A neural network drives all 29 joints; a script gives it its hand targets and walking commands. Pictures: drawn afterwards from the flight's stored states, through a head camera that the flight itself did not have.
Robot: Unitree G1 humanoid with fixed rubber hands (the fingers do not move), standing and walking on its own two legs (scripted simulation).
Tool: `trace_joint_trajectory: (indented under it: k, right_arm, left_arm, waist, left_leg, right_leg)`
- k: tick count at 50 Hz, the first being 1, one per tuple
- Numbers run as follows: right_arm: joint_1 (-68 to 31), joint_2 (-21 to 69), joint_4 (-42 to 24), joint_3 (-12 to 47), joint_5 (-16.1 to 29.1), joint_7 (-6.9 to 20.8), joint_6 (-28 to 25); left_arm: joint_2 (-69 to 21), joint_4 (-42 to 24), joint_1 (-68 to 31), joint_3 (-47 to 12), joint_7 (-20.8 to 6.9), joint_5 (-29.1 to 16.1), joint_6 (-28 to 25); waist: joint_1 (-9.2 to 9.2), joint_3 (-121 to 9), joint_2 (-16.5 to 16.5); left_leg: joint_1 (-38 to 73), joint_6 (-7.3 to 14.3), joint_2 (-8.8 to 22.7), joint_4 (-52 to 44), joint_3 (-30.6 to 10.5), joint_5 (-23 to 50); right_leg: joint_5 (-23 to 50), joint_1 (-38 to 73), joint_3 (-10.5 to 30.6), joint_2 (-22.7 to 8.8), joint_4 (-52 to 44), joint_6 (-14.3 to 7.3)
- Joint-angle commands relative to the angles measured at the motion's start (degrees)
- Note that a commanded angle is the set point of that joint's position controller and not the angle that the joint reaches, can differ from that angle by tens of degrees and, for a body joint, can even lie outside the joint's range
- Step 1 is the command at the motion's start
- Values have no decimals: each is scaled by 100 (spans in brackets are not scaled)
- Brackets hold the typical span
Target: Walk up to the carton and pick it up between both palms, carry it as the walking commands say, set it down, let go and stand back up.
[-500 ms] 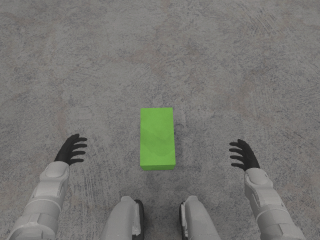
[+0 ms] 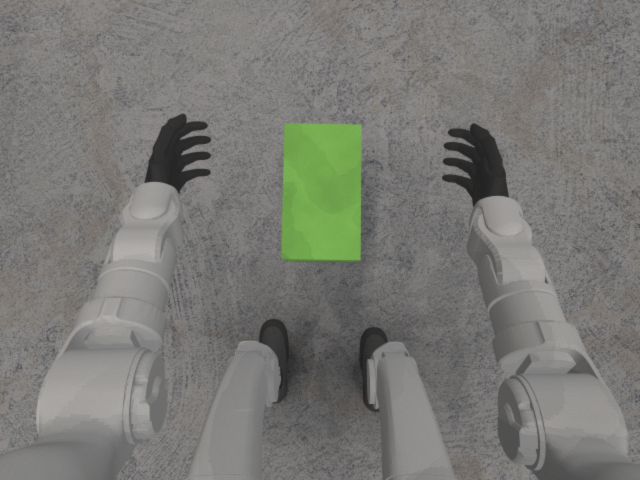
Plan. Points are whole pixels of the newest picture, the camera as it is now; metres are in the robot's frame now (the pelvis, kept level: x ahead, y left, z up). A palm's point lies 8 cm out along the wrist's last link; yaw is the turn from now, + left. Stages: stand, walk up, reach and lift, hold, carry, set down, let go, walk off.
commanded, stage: reach and lift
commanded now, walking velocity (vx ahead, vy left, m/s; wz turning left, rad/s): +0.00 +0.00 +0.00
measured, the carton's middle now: (321, 199) +0.50 +0.00 -0.58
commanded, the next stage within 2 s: none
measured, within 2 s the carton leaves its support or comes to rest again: neither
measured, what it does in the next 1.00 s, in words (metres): lowers itself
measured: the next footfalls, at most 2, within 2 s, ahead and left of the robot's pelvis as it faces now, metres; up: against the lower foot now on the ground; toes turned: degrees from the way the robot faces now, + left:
none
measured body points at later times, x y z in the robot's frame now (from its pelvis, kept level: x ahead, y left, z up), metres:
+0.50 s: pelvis -0.01 -0.01 -0.04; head +0.32 +0.00 +0.26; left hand +0.49 +0.18 -0.19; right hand +0.49 -0.17 -0.19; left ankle +0.07 +0.12 -0.65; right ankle +0.05 -0.14 -0.65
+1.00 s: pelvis -0.05 -0.01 -0.18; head +0.30 +0.01 +0.10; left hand +0.49 +0.18 -0.34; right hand +0.49 -0.14 -0.34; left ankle +0.07 +0.12 -0.65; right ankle +0.05 -0.14 -0.65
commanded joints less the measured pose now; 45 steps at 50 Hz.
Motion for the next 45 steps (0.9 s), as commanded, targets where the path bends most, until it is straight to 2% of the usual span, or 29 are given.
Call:
trace_joint_trajectory:
  k: [1, 2, 3, 8, 9, 10, 11, 12, 14, 15, 17, 19, 20, 23, 26, 28, 29, 30, 31, 33, 34, 36, 37, 38, 39, 40, 41, 42, 45]
  right_arm:
    - [-2465, 149, -610, -577, -125, -165, -206]
    - [-2661, 257, -425, -511, -129, -216, -204]
    - [-2528, 104, -248, -743, -220, -186, -202]
    - [-2905, 661, -161, -719, -381, -180, -194]
    - [-2754, 429, -226, -950, -527, -216, -203]
    - [-2562, 589, -105, -960, -524, -160, -263]
    - [-2305, 417, -78, -1257, -678, -164, -271]
    - [-2299, 456, 69, -1283, -761, -114, -244]
    - [-2074, 664, -147, -1253, -826, -65, -299]
    - [-2497, 487, -612, -1341, -819, -93, -368]
    - [-2505, 705, -440, -1303, -795, -45, -428]
    - [-2519, 553, -307, -1363, -758, 11, -436]
    - [-2435, 619, -17, -1413, -773, 41, -408]
    - [-2672, 448, -54, -1509, -805, 11, -424]
    - [-3025, 180, -57, -1543, -777, -70, -362]
    - [-3552, 289, -377, -1381, -681, -130, -268]
    - [-3823, -32, -532, -1420, -610, -174, -220]
    - [-3792, 41, -83, -1262, -593, -225, -157]
    - [-4024, 28, -426, -1281, -540, -258, -99]
    - [-4094, -216, -173, -1308, -667, -322, -7]
    - [-4094, -83, -269, -1176, -521, -349, 41]
    - [-4069, -281, -92, -1243, -560, -393, 17]
    - [-4091, -294, 259, -1257, -486, -356, 11]
    - [-4174, -309, -31, -1217, -503, -406, 61]
    - [-4111, -123, 14, -1102, -517, -406, 66]
    - [-4408, -271, -114, -1110, -483, -413, 41]
    - [-4188, -270, 720, -1178, -520, -394, 58]
    - [-4106, -223, 672, -1295, -651, -369, 21]
    - [-4145, -256, 875, -1334, -612, -273, -39]
  left_arm:
    - [551, -838, -2356, 692, 141, -143, -325]
    - [628, -652, -2532, 789, 152, -104, -331]
    - [545, -457, -2424, 735, 201, -85, -284]
    - [405, -330, -2835, 1071, 174, 250, -338]
    - [406, -380, -2767, 1106, 163, 251, -339]
    - [140, -260, -2440, 1082, 187, 362, -372]
    - [167, -268, -2363, 1089, 163, 503, -345]
    - [137, -158, -2308, 1223, 139, 667, -333]
    - [-77, -630, -2393, 1075, 131, 593, -388]
    - [18, -925, -2638, 1113, 140, 598, -428]
    - [-58, -771, -2646, 1151, 175, 638, -466]
    - [-73, -660, -2684, 1092, 234, 829, -454]
    - [-176, -287, -2585, 1197, 228, 931, -391]
    - [-71, -492, -3020, 1064, 258, 848, -380]
    - [70, -668, -3473, 878, 333, 642, -298]
    - [332, -671, -3860, 927, 299, 460, -212]
    - [398, -808, -3980, 820, 342, 479, -145]
    - [502, -301, -3869, 859, 356, 419, -105]
    - [569, -618, -4131, 784, 379, 375, -75]
    - [781, -368, -4245, 833, 433, 340, 14]
    - [797, -441, -4105, 894, 460, 370, 17]
    - [783, -294, -4127, 712, 562, 250, 35]
    - [619, 49, -4200, 526, 541, 236, 72]
    - [813, -263, -4309, 605, 557, 284, 61]
    - [657, -388, -4389, 510, 542, 66, 37]
    - [763, -332, -4525, 451, 559, 47, 37]
    - [564, 197, -4437, 295, 538, -79, 59]
    - [535, 299, -4326, 346, 501, -43, 60]
    - [546, 383, -4252, 367, 499, 97, -11]
  waist:
    - [262, -6170, -541]
    - [405, -5790, -571]
    - [185, -6000, -502]
    - [373, -6045, -465]
    - [162, -6398, -496]
    - [267, -6188, -342]
    - [-1, -6404, -154]
    - [176, -5980, -164]
    - [-63, -6350, -104]
    - [-49, -6602, -136]
    - [2, -6261, -273]
    - [29, -6341, 52]
    - [121, -6002, 122]
    - [-208, -6103, 72]
    - [-237, -6227, 168]
    - [-362, -6267, -273]
    - [-240, -6873, 107]
    - [-129, -6273, -127]
    - [-111, -6478, -28]
    - [-307, -6381, -311]
    - [-5, -6745, -85]
    - [-262, -6915, -184]
    - [-337, -6410, 47]
    - [-210, -6664, 75]
    - [-411, -6276, -163]
    - [-338, -6344, -43]
    - [-449, -5682, -34]
    - [-587, -5412, -167]
    - [-363, -5256, 185]
  left_leg:
    - [2514, -97, -707, 452, -453, 2638]
    - [2199, -101, -710, 433, -399, 2496]
    - [2533, -101, -701, 392, -488, 2626]
    - [2074, -76, -732, 461, -403, 2710]
    - [2217, -68, -770, 533, -419, 2718]
    - [2170, -97, -761, 473, -450, 3033]
    - [2744, -81, -734, 469, -561, 3350]
    - [2446, -87, -696, 506, -588, 3606]
    - [2995, -127, -691, 631, -671, 4028]
    - [2999, -77, -678, 775, -718, 3908]
    - [2579, -109, -653, 825, -690, 3627]
    - [2861, -126, -581, 1052, -753, 3727]
    - [2445, -212, -596, 1160, -686, 3386]
    - [2052, -185, -597, 1517, -704, 2431]
    - [1563, -199, -677, 1961, -630, 2032]
    - [926, -131, -708, 2278, -525, 1314]
    - [1039, -203, -726, 2435, -426, 1100]
    - [229, -181, -753, 2572, -314, 576]
    - [316, -183, -760, 2580, -330, 641]
    - [-284, -228, -764, 2867, -217, 99]
    - [-45, -221, -808, 2978, -103, 262]
    - [-21, -250, -779, 3313, -140, 525]
    - [-212, -290, -739, 3384, -190, 199]
    - [-167, -270, -738, 3423, -91, 96]
    - [-555, -245, -746, 3496, -85, 136]
    - [-522, -256, -719, 3574, -68, 2]
    - [-937, -300, -715, 3553, -91, -294]
    - [-1309, -266, -708, 3652, -207, -313]
    - [-1188, -305, -700, 3821, -243, -90]
  right_leg:
    - [2502, 2004, -260, 687, -113, 89]
    - [2357, 1807, -265, 676, -85, 118]
    - [2308, 1641, -404, 701, -59, 132]
    - [2555, 1544, -307, 685, -88, 144]
    - [2609, 1575, -400, 707, -62, 171]
    - [2890, 1409, -365, 706, -32, 160]
    - [2936, 1212, -474, 729, -83, 170]
    - [2923, 717, -405, 743, -73, 209]
    - [2922, 483, -452, 760, -114, 182]
    - [2948, 394, -459, 750, -33, 171]
    - [2670, 55, -491, 762, 118, 178]
    - [2448, -685, -583, 783, 357, 183]
    - [2168, -1076, -607, 778, 451, 217]
    - [1579, -1247, -621, 727, 745, 178]
    - [1348, -1372, -622, 760, 1292, 162]
    - [917, -1143, -633, 735, 1503, 224]
    - [780, -896, -635, 716, 1707, 172]
    - [375, -1023, -581, 684, 1844, 216]
    - [557, -796, -596, 743, 1989, 215]
    - [208, -833, -693, 702, 2244, 256]
    - [345, -578, -554, 707, 2317, 220]
    - [603, -852, -717, 762, 2708, 258]
    - [191, -1487, -811, 739, 2813, 232]
    - [123, -1143, -678, 730, 2741, 187]
    - [258, -1133, -690, 753, 2794, 193]
    - [112, -1177, -743, 726, 2925, 182]
    - [-127, -1665, -817, 723, 3004, 157]
    - [-56, -1771, -783, 727, 3067, 156]
    - [7, -2274, -764, 746, 3378, 103]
